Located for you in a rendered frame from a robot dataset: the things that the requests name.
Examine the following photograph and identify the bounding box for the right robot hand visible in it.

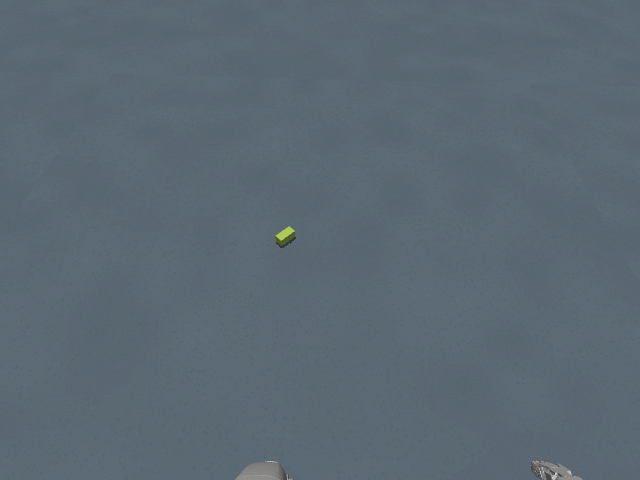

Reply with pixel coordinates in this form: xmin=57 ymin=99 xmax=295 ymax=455
xmin=530 ymin=461 xmax=583 ymax=480

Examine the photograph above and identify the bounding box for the small box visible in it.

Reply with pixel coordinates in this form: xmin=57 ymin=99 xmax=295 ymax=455
xmin=275 ymin=226 xmax=295 ymax=246

